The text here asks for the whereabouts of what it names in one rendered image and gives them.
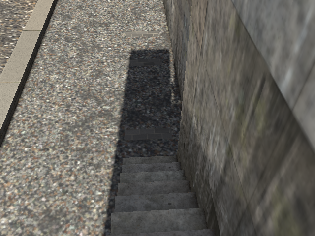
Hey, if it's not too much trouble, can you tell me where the stairs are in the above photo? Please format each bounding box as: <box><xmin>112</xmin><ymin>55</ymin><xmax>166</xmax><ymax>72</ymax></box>
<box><xmin>106</xmin><ymin>155</ymin><xmax>217</xmax><ymax>236</ymax></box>

